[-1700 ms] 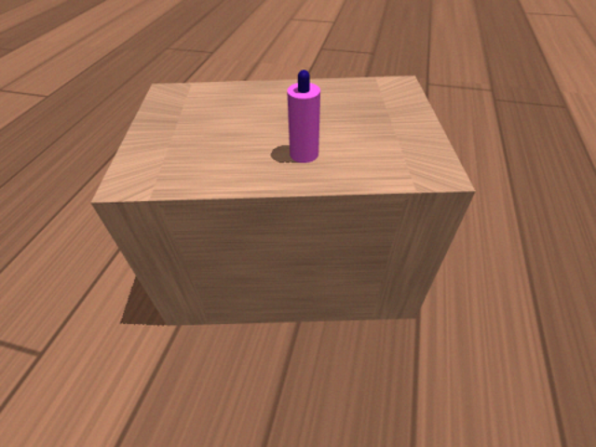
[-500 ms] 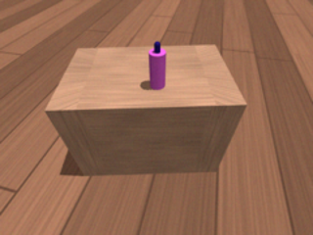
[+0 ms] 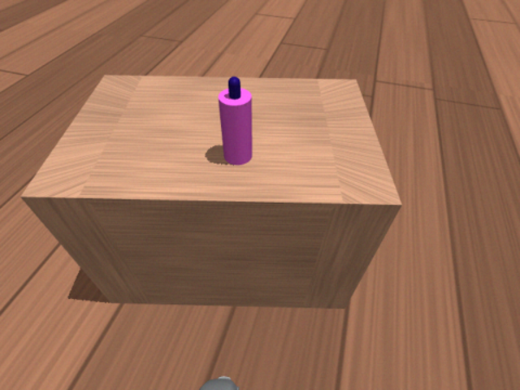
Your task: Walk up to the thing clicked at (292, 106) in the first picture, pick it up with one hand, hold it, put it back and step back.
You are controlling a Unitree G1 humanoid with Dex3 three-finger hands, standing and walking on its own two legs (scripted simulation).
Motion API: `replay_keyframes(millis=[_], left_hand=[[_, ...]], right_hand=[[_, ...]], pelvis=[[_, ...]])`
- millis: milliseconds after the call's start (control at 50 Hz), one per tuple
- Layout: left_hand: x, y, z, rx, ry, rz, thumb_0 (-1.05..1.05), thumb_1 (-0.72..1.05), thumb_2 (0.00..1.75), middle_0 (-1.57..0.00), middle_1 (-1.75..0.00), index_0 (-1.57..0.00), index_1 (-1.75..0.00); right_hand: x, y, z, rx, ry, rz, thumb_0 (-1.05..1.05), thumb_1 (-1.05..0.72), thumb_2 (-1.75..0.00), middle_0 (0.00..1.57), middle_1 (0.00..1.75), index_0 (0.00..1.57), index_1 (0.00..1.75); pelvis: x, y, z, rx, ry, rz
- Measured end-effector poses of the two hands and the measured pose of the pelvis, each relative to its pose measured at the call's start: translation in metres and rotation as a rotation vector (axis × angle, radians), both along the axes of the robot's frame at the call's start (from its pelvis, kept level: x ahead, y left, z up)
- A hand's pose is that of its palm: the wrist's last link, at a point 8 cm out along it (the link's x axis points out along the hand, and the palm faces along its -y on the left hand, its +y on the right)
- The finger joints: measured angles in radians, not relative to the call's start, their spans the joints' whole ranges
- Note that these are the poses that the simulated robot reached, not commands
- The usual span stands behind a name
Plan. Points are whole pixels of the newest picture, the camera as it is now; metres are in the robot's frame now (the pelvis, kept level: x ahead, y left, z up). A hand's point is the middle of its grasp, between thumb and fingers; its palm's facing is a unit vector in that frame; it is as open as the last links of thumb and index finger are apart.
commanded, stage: walk up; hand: left
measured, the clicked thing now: (236, 120) +0.72 +0.13 +0.00
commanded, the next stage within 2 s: none
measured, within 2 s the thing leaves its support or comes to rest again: neither
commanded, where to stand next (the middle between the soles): +0.25 -0.05 m, yaw +2 degrees
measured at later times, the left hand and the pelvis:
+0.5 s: hand (169, 318) +0.27 +0.21 -0.14, palm faces -0.06 -0.91 -0.40, open 7.4 cm; pelvis +0.16 -0.07 -0.02, yaw +0 degrees
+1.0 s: hand (171, 335) +0.25 +0.21 -0.15, palm faces +0.07 -0.91 -0.42, open 7.4 cm; pelvis +0.18 -0.08 -0.02, yaw +6 degrees
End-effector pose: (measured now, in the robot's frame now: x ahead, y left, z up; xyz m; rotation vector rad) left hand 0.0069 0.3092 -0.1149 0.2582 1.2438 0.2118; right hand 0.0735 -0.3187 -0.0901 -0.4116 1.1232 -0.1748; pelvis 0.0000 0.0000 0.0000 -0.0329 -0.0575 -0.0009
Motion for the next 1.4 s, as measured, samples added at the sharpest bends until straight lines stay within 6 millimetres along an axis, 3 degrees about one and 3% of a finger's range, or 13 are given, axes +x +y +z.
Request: replay_keyframes(millis=[80, 140, 340, 480, 560, 640, 720, 820, 920, 1040, 1100, 1300, 1400], left_hand=[[0.033, 0.003, -0.019, -0.024, -0.008, -0.015, 0.01, 0.9, 0.9, -0.2, -0.3, -0.2, -0.3], [0.066, 0.002, -0.027, -0.027, -0.008, -0.041, 0.01, 0.9, 0.9, -0.2, -0.3, -0.2, -0.3], [0.18, -0.01, 0.006, 0.018, -0.091, -0.115, 0.01, 0.9, 0.9, -0.2, -0.3, -0.2, -0.3], [0.25, -0.047, 0.018, 0.088, -0.135, -0.138, 0.01, 0.91, 0.9, -0.2, -0.3, -0.2, -0.3], [0.27, -0.079, 0.018, 0.11, -0.155, -0.131, 0.01, 0.91, 0.9, -0.2, -0.3, -0.2, -0.3], [0.275, -0.106, 0.024, 0.094, -0.157, -0.116, 0.01, 0.9, 0.9, -0.2, -0.3, -0.2, -0.3], [0.273, -0.116, 0.026, 0.096, -0.156, -0.088, 0.01, 0.9, 0.9, -0.2, -0.3, -0.2, -0.3], [0.261, -0.11, 0.021, 0.111, -0.149, -0.039, 0.01, 0.9, 0.9, -0.21, -0.3, -0.2, -0.3], [0.241, -0.089, 0.013, 0.124, -0.122, -0.006, 0.01, 0.9, 0.9, -0.21, -0.3, -0.2, -0.3], [0.22, -0.052, -0.007, 0.121, -0.098, 0.033, 0.01, 0.9, 0.9, -0.2, -0.3, -0.2, -0.3], [0.21, -0.045, -0.01, 0.103, -0.066, 0.057, 0.01, 0.9, 0.9, -0.2, -0.3, -0.2, -0.3], [0.183, -0.048, -0.007, 0.079, -0.004, 0.071, 0.01, 0.9, 0.9, -0.2, -0.3, -0.2, -0.3], [0.182, -0.054, 0.0, 0.064, 0.012, 0.061, 0.01, 0.9, 0.9, -0.2, -0.3, -0.2, -0.3]], right_hand=[[0.035, 0.007, 0.003, -0.023, -0.032, 0.023, 0.01, -0.9, -0.9, 0.2, 0.3, 0.2, 0.3], [0.048, 0.006, 0.004, -0.043, -0.071, 0.002, 0.01, -0.9, -0.9, 0.2, 0.3, 0.2, 0.3], [0.06, -0.024, 0.018, -0.044, -0.005, -0.08, 0.01, -0.9, -0.9, 0.21, 0.3, 0.2, 0.3], [0.088, -0.071, -0.015, -0.007, 0.073, -0.092, 0.01, -0.9, -0.9, 0.2, 0.3, 0.2, 0.3], [0.12, -0.088, -0.042, 0.022, 0.1, -0.085, 0.01, -0.9, -0.9, 0.2, 0.3, 0.2, 0.3], [0.151, -0.09, -0.048, 0.058, 0.103, -0.053, 0.01, -0.9, -0.9, 0.2, 0.3, 0.2, 0.3], [0.175, -0.092, -0.047, 0.07, 0.104, -0.021, 0.01, -0.9, -0.9, 0.2, 0.3, 0.2, 0.3], [0.197, -0.094, -0.043, 0.05, 0.102, 0.002, 0.01, -0.9, -0.9, 0.2, 0.3, 0.2, 0.3], [0.214, -0.091, -0.035, 0.014, 0.076, 0.028, 0.01, -0.9, -0.9, 0.2, 0.3, 0.2, 0.3], [0.218, -0.073, -0.026, -0.032, 0.043, 0.056, 0.01, -0.9, -0.9, 0.2, 0.3, 0.2, 0.3], [0.213, -0.059, -0.019, -0.026, 0.031, 0.06, 0.01, -0.9, -0.9, 0.2, 0.3, 0.2, 0.3], [0.224, -0.029, -0.023, 0.044, 0.001, 0.067, 0.01, -0.9, -0.9, 0.2, 0.3, 0.2, 0.3], [0.227, -0.02, -0.024, 0.084, 0.001, 0.067, 0.01, -0.9, -0.9, 0.2, 0.3, 0.2, 0.3]], pelvis=[[0.03, 0.003, -0.01, 0.007, 0.006, 0.013], [0.049, 0.005, -0.014, 0.037, -0.002, 0.002], [0.115, -0.022, 0.004, 0.046, -0.005, -0.01], [0.158, -0.064, -0.01, 0.065, 0.01, -0.002], [0.172, -0.085, -0.018, 0.045, 0.011, 0.008], [0.183, -0.096, -0.011, 0.055, 0.017, 0.016], [0.192, -0.104, -0.007, 0.054, 0.023, 0.029], [0.196, -0.106, -0.008, 0.047, 0.02, 0.049], [0.19, -0.096, -0.012, 0.043, 0.022, 0.08], [0.178, -0.073, -0.021, 0.067, 0.019, 0.103], [0.178, -0.064, -0.017, 0.043, 0.017, 0.103], [0.176, -0.058, -0.009, -0.005, -0.002, 0.087], [0.179, -0.057, -0.002, 0.02, 0.007, 0.084]])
